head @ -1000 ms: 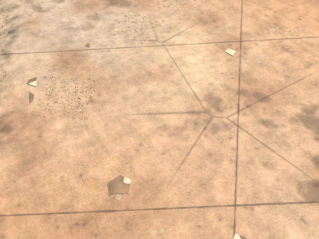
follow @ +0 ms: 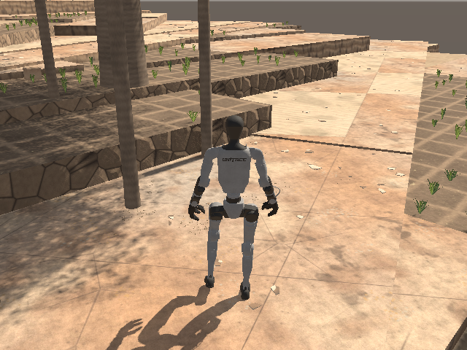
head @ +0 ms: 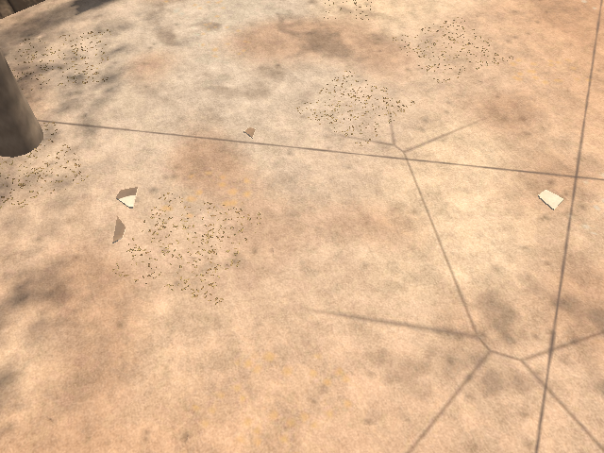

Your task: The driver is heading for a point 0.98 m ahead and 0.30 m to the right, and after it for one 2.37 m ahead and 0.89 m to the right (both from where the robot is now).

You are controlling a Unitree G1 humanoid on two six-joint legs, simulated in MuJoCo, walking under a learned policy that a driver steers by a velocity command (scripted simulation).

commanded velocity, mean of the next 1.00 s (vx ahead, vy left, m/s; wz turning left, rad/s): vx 0.50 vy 0.00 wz -0.28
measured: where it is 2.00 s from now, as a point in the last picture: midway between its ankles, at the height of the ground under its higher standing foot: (412, 252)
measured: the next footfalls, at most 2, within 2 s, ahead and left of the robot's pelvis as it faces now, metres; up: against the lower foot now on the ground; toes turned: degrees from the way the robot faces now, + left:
left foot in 0.30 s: +0.35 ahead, +0.16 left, +0.00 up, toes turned +1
right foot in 0.84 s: +0.63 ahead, -0.10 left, +0.00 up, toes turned -17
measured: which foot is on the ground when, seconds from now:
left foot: up 0.00-0.28, down 0.30-0.86, up 0.88-1.00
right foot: down 0.00-0.32, up 0.34-0.82, down 0.84-1.00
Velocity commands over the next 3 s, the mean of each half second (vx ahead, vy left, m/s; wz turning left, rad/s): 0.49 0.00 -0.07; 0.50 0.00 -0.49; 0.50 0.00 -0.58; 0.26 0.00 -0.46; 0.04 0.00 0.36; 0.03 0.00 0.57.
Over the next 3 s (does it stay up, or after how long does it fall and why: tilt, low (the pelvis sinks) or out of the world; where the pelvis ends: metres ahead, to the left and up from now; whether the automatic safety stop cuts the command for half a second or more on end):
stays up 1.01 -0.25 0.00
